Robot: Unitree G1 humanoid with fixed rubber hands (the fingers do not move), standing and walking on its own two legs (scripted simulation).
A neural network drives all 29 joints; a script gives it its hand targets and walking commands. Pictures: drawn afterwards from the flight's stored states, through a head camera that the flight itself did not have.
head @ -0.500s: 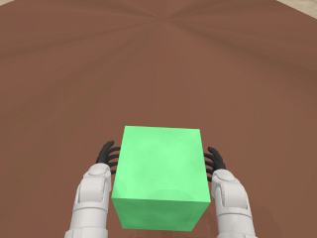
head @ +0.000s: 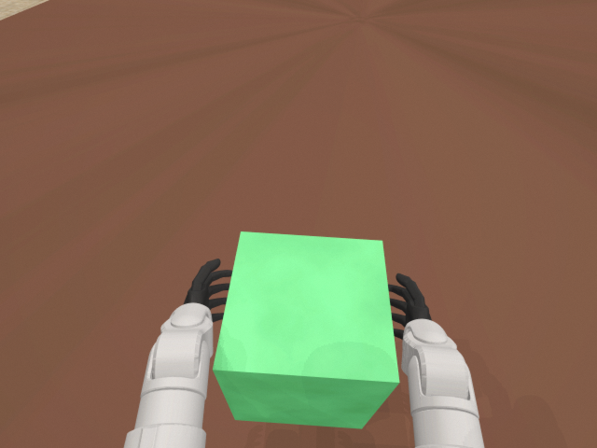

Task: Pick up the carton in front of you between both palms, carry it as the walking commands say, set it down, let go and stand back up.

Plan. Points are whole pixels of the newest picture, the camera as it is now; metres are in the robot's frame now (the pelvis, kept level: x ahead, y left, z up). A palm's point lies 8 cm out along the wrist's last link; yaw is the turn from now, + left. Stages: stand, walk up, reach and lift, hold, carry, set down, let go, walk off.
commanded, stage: hold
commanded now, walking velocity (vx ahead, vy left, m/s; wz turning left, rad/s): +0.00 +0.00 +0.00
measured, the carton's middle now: (304, 335) +0.32 +0.01 -0.04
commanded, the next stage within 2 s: set down in 0.02 s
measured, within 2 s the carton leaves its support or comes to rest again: neither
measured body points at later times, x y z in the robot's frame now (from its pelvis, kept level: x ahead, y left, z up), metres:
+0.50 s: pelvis -0.03 -0.05 -0.03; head +0.09 -0.06 +0.40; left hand +0.35 +0.13 -0.05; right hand +0.35 -0.17 -0.07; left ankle -0.02 +0.10 -0.74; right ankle +0.08 -0.14 -0.74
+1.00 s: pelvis -0.05 -0.01 -0.16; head +0.19 -0.03 +0.22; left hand +0.41 +0.11 -0.23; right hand +0.40 -0.19 -0.24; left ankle -0.02 +0.10 -0.74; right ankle +0.07 -0.14 -0.74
